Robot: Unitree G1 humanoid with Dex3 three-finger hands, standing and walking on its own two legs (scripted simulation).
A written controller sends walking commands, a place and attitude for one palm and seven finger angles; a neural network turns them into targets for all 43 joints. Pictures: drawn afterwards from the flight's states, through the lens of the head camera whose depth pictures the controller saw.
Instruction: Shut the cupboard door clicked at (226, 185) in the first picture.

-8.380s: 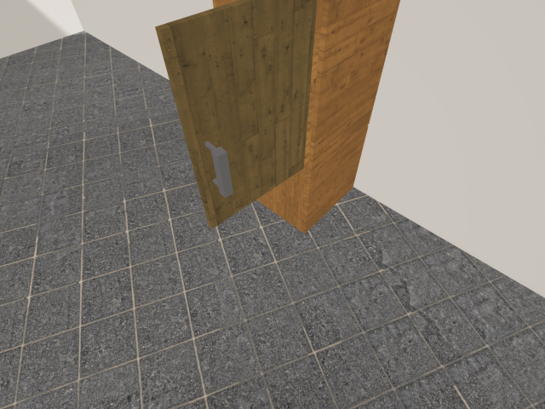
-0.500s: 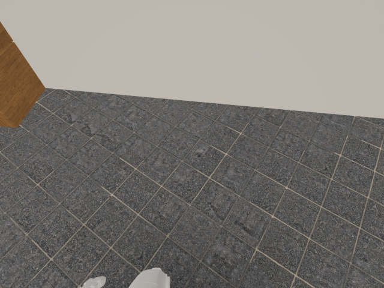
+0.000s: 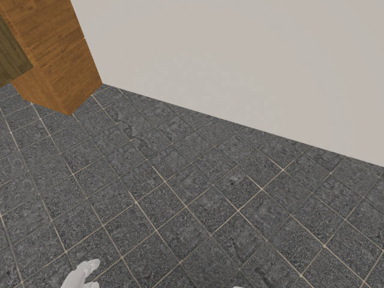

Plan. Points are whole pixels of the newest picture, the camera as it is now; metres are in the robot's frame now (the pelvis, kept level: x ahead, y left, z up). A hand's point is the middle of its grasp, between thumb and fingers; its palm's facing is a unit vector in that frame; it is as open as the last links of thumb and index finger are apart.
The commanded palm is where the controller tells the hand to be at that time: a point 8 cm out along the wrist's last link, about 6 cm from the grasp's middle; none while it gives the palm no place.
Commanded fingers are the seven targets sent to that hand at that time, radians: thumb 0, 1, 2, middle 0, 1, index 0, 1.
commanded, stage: walk to a spot facing it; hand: left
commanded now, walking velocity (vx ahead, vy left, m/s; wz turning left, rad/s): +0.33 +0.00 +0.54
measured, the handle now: out of the picture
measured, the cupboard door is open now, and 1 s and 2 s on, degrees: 85 85 85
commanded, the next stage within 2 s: turn to face it in 1.54 s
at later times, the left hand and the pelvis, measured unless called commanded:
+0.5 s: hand out of the picture +0.10 +0.23 -0.18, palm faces +0.33 -0.93 -0.19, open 7.4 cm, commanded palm none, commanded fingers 0.00 0.90 0.90 -0.20 -0.30 -0.20 -0.30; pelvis +0.19 +0.05 +0.00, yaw +15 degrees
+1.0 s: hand (119, 175) +0.43 +0.24 -0.14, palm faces +0.40 -0.89 -0.21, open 7.2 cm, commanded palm none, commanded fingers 0.00 0.90 0.90 -0.20 -0.30 -0.20 -0.30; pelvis +0.43 +0.04 +0.02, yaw +23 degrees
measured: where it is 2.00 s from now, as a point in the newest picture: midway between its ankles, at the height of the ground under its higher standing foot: (159, 173)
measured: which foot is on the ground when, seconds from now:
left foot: up 0.00-0.36, down 0.38-0.80, up 0.82-1.00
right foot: down 0.00-0.36, up 0.38-0.78, down 0.80-1.00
